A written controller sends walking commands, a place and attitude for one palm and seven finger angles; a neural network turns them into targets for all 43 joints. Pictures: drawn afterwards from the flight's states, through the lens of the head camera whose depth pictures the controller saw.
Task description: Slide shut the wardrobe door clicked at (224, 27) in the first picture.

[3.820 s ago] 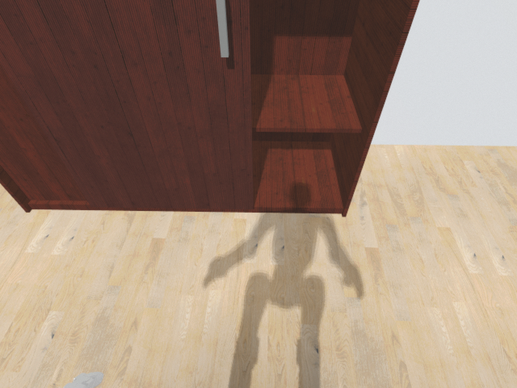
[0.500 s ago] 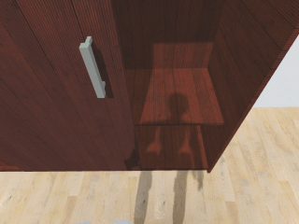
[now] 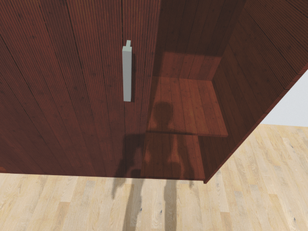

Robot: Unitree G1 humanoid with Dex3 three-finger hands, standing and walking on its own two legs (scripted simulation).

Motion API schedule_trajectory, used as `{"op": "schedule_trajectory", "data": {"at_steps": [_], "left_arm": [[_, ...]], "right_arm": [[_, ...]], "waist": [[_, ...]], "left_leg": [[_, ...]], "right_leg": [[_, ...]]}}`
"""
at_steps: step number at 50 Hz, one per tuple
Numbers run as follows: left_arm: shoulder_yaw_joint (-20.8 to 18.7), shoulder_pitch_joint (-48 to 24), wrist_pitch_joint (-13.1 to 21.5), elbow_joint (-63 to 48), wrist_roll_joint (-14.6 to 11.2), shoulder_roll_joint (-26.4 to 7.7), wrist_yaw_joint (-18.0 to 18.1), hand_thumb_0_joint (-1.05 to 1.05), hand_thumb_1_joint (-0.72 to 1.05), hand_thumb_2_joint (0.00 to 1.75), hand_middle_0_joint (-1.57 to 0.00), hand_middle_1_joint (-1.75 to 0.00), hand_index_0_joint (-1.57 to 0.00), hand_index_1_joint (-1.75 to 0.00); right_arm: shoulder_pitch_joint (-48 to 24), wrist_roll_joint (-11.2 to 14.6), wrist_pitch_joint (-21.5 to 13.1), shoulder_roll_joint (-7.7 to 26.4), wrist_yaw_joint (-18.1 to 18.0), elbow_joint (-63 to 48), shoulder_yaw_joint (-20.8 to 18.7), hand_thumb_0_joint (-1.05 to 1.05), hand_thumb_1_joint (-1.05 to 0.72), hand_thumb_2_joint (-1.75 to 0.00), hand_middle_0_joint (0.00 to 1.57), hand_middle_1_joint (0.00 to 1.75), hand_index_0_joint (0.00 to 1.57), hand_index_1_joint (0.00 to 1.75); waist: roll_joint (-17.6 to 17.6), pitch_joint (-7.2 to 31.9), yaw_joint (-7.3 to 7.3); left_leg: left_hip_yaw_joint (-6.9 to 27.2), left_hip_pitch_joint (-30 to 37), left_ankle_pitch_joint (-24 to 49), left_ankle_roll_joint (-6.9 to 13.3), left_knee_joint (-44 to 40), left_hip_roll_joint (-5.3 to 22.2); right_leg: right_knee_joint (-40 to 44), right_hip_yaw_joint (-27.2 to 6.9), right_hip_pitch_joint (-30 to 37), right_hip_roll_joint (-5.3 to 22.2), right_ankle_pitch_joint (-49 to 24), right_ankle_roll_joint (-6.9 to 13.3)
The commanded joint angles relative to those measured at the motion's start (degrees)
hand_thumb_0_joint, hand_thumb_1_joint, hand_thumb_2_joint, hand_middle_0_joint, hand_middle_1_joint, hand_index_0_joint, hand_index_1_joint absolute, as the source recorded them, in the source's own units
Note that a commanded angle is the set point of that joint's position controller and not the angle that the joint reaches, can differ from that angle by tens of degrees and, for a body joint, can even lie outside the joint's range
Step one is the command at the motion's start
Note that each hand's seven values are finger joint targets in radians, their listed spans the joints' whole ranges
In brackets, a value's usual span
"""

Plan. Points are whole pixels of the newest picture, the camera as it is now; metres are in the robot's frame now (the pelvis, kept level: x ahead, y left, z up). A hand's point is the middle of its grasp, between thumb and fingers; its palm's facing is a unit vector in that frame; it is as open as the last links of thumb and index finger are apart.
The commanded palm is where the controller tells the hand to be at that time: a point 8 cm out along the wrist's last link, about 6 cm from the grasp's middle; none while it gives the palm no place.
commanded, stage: come to a stop and stand still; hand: left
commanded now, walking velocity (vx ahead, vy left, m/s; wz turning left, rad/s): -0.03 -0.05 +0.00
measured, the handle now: (127, 72) +0.50 +0.13 +0.14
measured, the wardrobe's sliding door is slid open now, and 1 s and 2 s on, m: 0.44 0.44 0.44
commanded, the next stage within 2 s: look again from close up in 1.34 s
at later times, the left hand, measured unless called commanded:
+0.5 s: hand out of the picture +0.01 +0.10 -0.18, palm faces +0.04 -0.97 -0.23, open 7.2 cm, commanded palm none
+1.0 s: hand out of the picture -0.04 +0.10 -0.19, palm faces +0.03 -0.98 -0.17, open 7.4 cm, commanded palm none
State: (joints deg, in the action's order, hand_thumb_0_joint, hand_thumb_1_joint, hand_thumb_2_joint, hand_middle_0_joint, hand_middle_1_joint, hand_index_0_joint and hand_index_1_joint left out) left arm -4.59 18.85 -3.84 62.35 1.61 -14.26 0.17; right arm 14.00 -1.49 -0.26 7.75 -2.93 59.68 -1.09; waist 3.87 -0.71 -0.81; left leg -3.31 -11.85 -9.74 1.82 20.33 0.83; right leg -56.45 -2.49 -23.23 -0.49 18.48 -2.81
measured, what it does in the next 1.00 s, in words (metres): steps on the spot: right foot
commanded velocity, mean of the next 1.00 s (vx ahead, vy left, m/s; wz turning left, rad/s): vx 0.00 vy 0.00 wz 0.00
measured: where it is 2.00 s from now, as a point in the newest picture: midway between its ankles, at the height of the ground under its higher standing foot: outside the picture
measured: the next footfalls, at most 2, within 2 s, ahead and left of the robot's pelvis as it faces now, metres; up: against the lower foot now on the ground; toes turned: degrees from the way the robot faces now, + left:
right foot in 0.24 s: -0.01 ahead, -0.14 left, +0.00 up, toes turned -4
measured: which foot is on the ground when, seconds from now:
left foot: down 0.00-1.00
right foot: up 0.00-0.22, down 0.24-1.00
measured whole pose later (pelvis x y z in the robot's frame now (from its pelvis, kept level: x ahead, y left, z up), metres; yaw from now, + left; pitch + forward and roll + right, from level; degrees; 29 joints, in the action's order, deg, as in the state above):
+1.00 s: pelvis +0.00 -0.05 -0.02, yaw -1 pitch +0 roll -1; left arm 0.2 21.8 2.3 63.6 1.3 -5.6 3.3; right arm 13.0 -0.7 -1.6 10.0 -2.0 58.7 -1.2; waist -1.0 -1.9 -0.2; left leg -1.2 -14.7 -15.6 0.1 32.2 2.0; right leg -29.1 1.6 -8.4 -2.3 20.3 2.0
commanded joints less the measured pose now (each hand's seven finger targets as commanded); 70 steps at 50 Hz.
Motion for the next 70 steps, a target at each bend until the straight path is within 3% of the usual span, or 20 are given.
{"op": "schedule_trajectory", "data": {"at_steps": [1,8,10,11,12,14,20,32,41,42,43,45,46,49,53,60,65,67,68,70], "left_arm": [[0.5,-1.5,0.8,-3.1,-0.3,-1.2,-0.1,0.0,0.9,0.9,-0.2,-0.3,-0.2,-0.3],[2.1,0.9,1.7,-0.2,-0.9,1.9,0.6,0.0,0.9,0.9,-0.2,-0.3,-0.2,-0.3],[2.1,2.8,2.7,1.1,-0.7,0.5,1.1,0.0,0.9,0.9,-0.2,-0.3,-0.2,-0.3],[2.1,2.3,3.3,1.1,-0.7,-1.4,1.5,0.0,0.9,0.9,-0.2,-0.3,-0.2,-0.3],[2.3,0.3,3.7,1.0,-0.9,-3.1,1.7,0.0,0.9,0.9,-0.2,-0.3,-0.2,-0.3],[2.5,-1.2,4.3,1.2,-0.9,-2.3,1.8,0.0,0.9,0.9,-0.2,-0.3,-0.2,-0.3],[3.1,-0.9,4.6,1.5,-1.7,0.3,2.1,0.0,0.9,0.9,-0.2,-0.3,-0.2,-0.3],[2.8,2.8,4.8,2.1,-1.6,1.0,2.7,0.0,0.9,0.9,-0.2,-0.3,-0.2,-0.3],[2.9,4.5,4.7,3.3,-1.4,2.0,2.6,0.0,0.9,0.9,-0.2,-0.3,-0.2,-0.3],[2.7,11.2,7.6,4.2,0.1,-0.2,4.8,0.0,0.9,0.9,-0.2,-0.3,-0.2,-0.3],[2.3,10.3,8.2,1.8,0.4,-1.8,4.8,0.0,0.9,0.9,-0.2,-0.3,-0.2,-0.3],[2.9,6.6,7.8,-0.5,0.3,-1.2,4.1,0.0,0.9,0.9,-0.2,-0.3,-0.2,-0.3],[3.1,5.7,7.7,-1.2,0.2,-0.4,3.9,0.0,0.9,0.9,-0.2,-0.3,-0.2,-0.3],[3.8,5.2,6.1,-2.1,-0.5,1.7,3.4,0.0,0.9,0.9,-0.2,-0.3,-0.2,-0.3],[3.9,4.8,4.6,-2.1,-0.3,1.2,2.8,0.0,0.9,0.9,-0.2,-0.3,-0.2,-0.3],[3.1,3.0,2.2,-5.5,0.8,0.0,0.6,0.0,0.9,0.9,-0.2,-0.3,-0.2,-0.3],[3.1,6.1,3.5,-4.7,0.4,0.5,0.3,0.0,0.9,0.9,-0.2,-0.3,-0.2,-0.3],[3.2,7.0,4.4,-3.7,0.2,-2.5,0.9,0.0,0.9,0.9,-0.2,-0.3,-0.2,-0.3],[3.0,5.8,5.0,-4.1,-0.2,-4.3,1.2,0.0,0.9,0.9,-0.2,-0.3,-0.2,-0.3],[3.6,2.4,5.6,-4.2,-0.4,-2.2,1.7,0.0,0.9,0.9,-0.2,-0.3,-0.2,-0.3]], "right_arm": [[6.3,0.3,-0.5,11.4,-1.3,0.3,-2.5,0.0,-0.9,-0.9,0.2,0.3,0.2,0.3],[4.8,0.2,0.3,11.4,-0.1,2.8,-3.0,0.0,-0.9,-0.9,0.2,0.3,0.2,0.3],[5.8,0.8,0.2,9.1,0.3,3.6,-2.5,0.0,-0.9,-0.9,0.2,0.3,0.2,0.3],[6.2,1.2,0.1,6.3,0.6,3.5,-1.9,0.0,-0.9,-0.9,0.2,0.3,0.2,0.3],[5.8,1.3,0.2,3.9,1.1,3.5,-1.1,0.0,-0.9,-0.9,0.2,0.3,0.2,0.3],[4.0,0.3,1.1,3.4,1.0,3.3,-0.5,0.0,-0.9,-0.9,0.2,0.3,0.2,0.3],[7.3,0.6,0.5,3.7,0.7,6.5,0.1,0.0,-0.9,-0.9,0.2,0.3,0.2,0.3],[6.3,0.9,0.7,3.5,-0.1,5.7,0.2,0.0,-0.9,-0.9,0.2,0.3,0.2,0.3],[4.3,1.0,0.5,4.0,-0.4,4.9,0.2,0.0,-0.9,-0.9,0.2,0.3,0.2,0.3],[-3.8,1.3,-1.1,5.1,0.7,-0.1,0.1,0.0,-0.9,-0.9,0.2,0.3,0.2,0.3],[0.5,1.1,-0.5,2.9,0.9,-2.7,-0.2,0.0,-0.9,-0.9,0.2,0.3,0.2,0.3],[2.0,1.4,-1.0,2.2,1.2,-3.4,0.1,0.0,-0.9,-0.9,0.2,0.3,0.2,0.3],[3.2,1.3,-1.4,2.5,1.2,-2.9,0.1,0.0,-0.9,-0.9,0.2,0.3,0.2,0.3],[6.2,0.8,-2.2,6.9,0.7,-2.2,-0.1,0.0,-0.9,-0.9,0.2,0.3,0.2,0.3],[3.8,0.6,-1.4,7.5,0.5,-2.9,0.3,0.0,-0.9,-0.9,0.2,0.3,0.2,0.3],[3.3,-0.5,-0.2,12.7,0.5,-4.6,-1.6,0.0,-0.9,-0.9,0.2,0.3,0.2,0.3],[0.7,-0.3,-0.3,11.2,1.1,-4.7,-1.0,0.0,-0.9,-0.9,0.2,0.3,0.2,0.3],[0.4,0.3,-0.5,6.7,1.5,-5.0,0.2,0.0,-0.9,-0.9,0.2,0.3,0.2,0.3],[0.8,0.3,-0.4,5.5,1.7,-5.1,0.5,0.0,-0.9,-0.9,0.2,0.3,0.2,0.3],[1.7,0.2,-0.2,5.1,1.6,-3.1,0.8,0.0,-0.9,-0.9,0.2,0.3,0.2,0.3]], "waist": [[-12.7,2.3,2.99],[-13.9,2.0,1.47],[-8.1,1.7,0.34],[-2.9,1.1,0.83],[1.2,-0.4,1.61],[10.7,-4.6,1.19],[-1.9,-6.6,1.48],[-1.7,-3.4,1.08],[-4.0,-4.5,1.01],[4.1,-6.2,-3.08],[2.8,-1.9,1.36],[-0.1,3.0,1.92],[0.4,3.7,2.2],[-6.7,4.2,1.33],[-7.5,-3.4,0.65],[-11.2,-5.3,0.57],[-6.3,-1.7,-2.15],[4.2,-3.8,-1.74],[8.5,-2.8,-0.54],[6.2,-4.9,1.19]], "left_leg": [[11.8,12.4,21.1,5.9,-4.7,16.0],[12.0,4.5,7.0,5.3,-4.1,13.6],[9.0,-2.3,1.4,1.9,0.0,9.8],[5.4,-6.3,-4.0,-0.7,3.5,6.2],[2.3,-6.1,-7.7,-2.5,4.6,3.1],[1.7,-3.3,-8.1,-2.5,7.0,2.7],[3.2,0.5,4.4,-3.1,2.1,4.7],[2.1,3.0,6.2,-3.0,3.5,4.5],[2.5,5.0,8.0,-2.6,3.0,5.1],[-1.3,-6.2,-1.2,-3.7,21.4,3.5],[3.6,-10.0,-11.2,-1.8,24.7,1.0],[1.9,-7.6,-11.1,-0.5,18.8,1.2],[0.6,-4.1,-7.5,-0.9,12.6,0.3],[6.8,2.8,20.4,1.9,8.7,7.3],[9.3,-2.0,8.6,2.6,5.6,7.3],[21.0,-7.8,-19.8,9.0,-7.3,15.4],[12.2,-13.1,-18.0,5.6,0.1,10.5],[2.1,-17.5,-17.8,0.7,11.6,1.0],[-0.1,-14.6,-16.2,-0.3,17.3,0.0],[1.7,-11.4,-14.4,-0.2,20.4,1.3]], "right_leg": [[5.5,0.7,-4.6,1.7,4.3,-0.2],[26.6,4.3,8.7,1.4,1.7,2.0],[39.0,2.9,18.0,2.9,-8.2,2.2],[41.1,-3.4,19.9,8.6,-7.2,3.8],[42.7,-6.4,16.1,13.2,-5.1,6.0],[45.3,-7.4,8.3,12.4,-5.1,7.1],[41.4,-2.1,9.9,6.7,-9.4,4.9],[39.4,-1.3,14.5,6.5,-25.7,2.7],[39.3,-0.8,13.2,5.9,-23.8,3.5],[38.5,-9.1,14.2,12.1,-64.5,-3.3],[32.7,-7.0,20.0,14.2,-75.9,-1.2],[29.0,-1.0,22.0,11.4,-63.9,6.6],[27.4,-0.9,20.5,10.2,-57.6,7.6],[26.2,1.0,13.4,4.8,-22.1,5.2],[29.5,1.1,9.2,2.5,-3.0,5.3],[10.1,3.6,0.2,0.7,9.6,5.1],[27.4,3.3,12.9,0.9,3.7,4.6],[39.0,-11.0,13.7,9.8,9.7,8.3],[43.5,-16.6,10.1,14.8,10.4,10.9],[42.3,-13.1,7.8,14.2,-5.8,12.4]]}}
